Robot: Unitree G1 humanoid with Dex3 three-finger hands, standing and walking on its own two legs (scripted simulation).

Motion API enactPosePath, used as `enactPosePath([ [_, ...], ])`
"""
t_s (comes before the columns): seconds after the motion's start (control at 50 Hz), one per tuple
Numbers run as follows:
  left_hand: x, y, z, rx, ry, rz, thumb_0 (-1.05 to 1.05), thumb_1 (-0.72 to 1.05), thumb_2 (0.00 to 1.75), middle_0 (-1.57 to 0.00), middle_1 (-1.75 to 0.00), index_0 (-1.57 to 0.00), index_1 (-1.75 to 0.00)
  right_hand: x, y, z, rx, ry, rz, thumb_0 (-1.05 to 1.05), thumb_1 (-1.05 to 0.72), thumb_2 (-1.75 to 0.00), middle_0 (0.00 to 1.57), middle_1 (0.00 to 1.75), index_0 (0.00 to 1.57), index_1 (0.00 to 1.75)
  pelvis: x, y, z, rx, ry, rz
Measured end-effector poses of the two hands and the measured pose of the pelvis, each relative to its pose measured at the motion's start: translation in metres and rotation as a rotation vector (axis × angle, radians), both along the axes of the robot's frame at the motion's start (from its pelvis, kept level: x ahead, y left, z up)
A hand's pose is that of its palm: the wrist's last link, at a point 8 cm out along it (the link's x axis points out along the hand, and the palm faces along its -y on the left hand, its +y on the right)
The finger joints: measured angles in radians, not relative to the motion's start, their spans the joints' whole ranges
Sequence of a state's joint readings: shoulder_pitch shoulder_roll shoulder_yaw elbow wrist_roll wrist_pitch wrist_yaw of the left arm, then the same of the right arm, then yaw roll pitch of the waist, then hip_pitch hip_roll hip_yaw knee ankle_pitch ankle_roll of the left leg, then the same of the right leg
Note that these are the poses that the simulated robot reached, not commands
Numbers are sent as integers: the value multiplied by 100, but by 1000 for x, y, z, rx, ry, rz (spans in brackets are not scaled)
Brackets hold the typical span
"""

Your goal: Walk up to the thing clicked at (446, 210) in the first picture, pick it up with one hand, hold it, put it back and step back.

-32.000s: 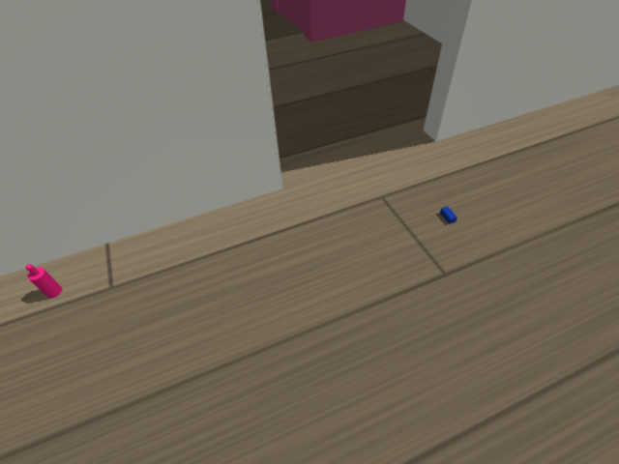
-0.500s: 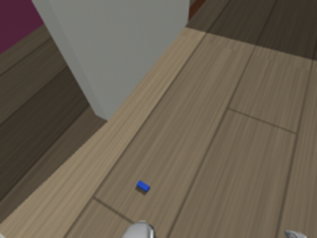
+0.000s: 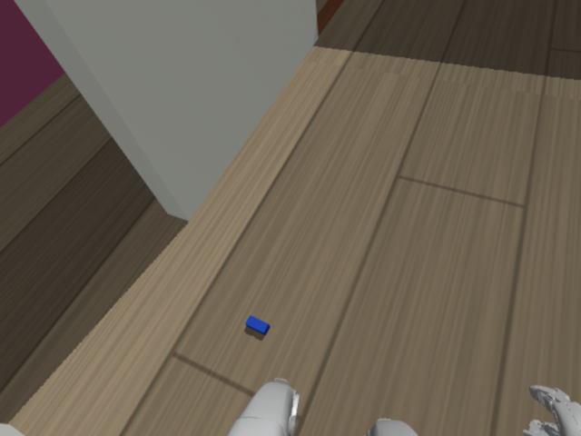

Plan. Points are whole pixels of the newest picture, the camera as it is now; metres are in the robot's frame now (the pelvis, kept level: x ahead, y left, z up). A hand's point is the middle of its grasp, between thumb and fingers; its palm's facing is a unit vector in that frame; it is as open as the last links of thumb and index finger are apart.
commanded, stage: walk up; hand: left
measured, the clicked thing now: (257, 325) +0.50 +0.26 -0.73
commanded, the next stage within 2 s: none
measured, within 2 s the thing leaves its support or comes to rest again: neither
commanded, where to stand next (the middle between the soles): +0.11 -0.01 m, yaw +1 degrees
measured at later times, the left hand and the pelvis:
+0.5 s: hand out of the picture +0.00 +0.35 -0.13, palm faces +0.08 -0.92 -0.39, open 7.3 cm; pelvis +0.00 +0.06 +0.01, yaw +6 degrees
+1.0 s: hand out of the picture +0.08 +0.30 -0.12, palm faces +0.03 -0.90 -0.43, open 7.3 cm; pelvis -0.01 +0.04 +0.00, yaw +5 degrees
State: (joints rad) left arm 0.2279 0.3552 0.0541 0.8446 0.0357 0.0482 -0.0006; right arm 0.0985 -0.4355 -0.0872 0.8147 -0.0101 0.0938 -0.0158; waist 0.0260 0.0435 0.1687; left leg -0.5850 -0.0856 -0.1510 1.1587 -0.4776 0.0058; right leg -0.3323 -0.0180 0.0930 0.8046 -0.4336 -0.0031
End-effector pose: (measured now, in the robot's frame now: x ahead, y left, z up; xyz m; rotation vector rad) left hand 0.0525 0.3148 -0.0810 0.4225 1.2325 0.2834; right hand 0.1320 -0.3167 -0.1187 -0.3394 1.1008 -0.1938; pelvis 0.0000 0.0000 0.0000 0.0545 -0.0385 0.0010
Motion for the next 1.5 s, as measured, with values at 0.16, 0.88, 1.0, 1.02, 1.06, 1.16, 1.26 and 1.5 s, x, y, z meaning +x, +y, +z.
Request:
enactPosePath([
  [0.16,-47,18,35,64,-94,65,0,90,90,-21,-30,-21,-30,-69,3,-3,41,164,56,0,-90,-90,20,30,20,30,-12,3,14,-21,8,89],
  [0.88,4,23,-12,-47,-50,1,0,91,90,-21,-30,-21,-30,-8,47,0,7,41,53,0,-90,-90,20,30,20,30,-8,30,1,-30,-18,57],
  [1.0,15,30,0,-30,-142,-22,0,91,90,-21,-30,-21,-30,-31,56,-4,39,71,80,0,-90,-90,20,30,20,30,-13,36,3,-35,14,79],
  [1.02,15,33,1,-36,-161,-19,0,91,90,-21,-30,-21,-30,-38,57,-3,35,82,86,0,-90,-90,20,30,20,30,-13,38,2,-36,15,88],
  [1.06,14,41,0,-50,-189,-9,0,90,90,-21,-30,-21,-30,-52,59,2,20,97,88,0,-90,-90,20,30,20,30,-12,43,2,-29,7,100],
  [1.16,5,52,0,-74,-147,22,0,91,90,-20,-30,-21,-30,-90,54,26,-15,106,28,0,-90,-90,20,30,20,30,4,48,15,-39,-14,106],
  [1.26,12,56,0,-91,-120,15,0,91,90,-20,-30,-21,-30,-110,35,48,-62,174,0,0,-90,-90,20,30,20,30,16,40,23,-42,-29,91],
  [1.5,59,5,-18,-100,-107,-4,0,91,90,-20,-30,-21,-30,-45,13,8,-40,198,12,0,-90,-90,20,30,20,30,48,17,2,-49,-38,89],
])
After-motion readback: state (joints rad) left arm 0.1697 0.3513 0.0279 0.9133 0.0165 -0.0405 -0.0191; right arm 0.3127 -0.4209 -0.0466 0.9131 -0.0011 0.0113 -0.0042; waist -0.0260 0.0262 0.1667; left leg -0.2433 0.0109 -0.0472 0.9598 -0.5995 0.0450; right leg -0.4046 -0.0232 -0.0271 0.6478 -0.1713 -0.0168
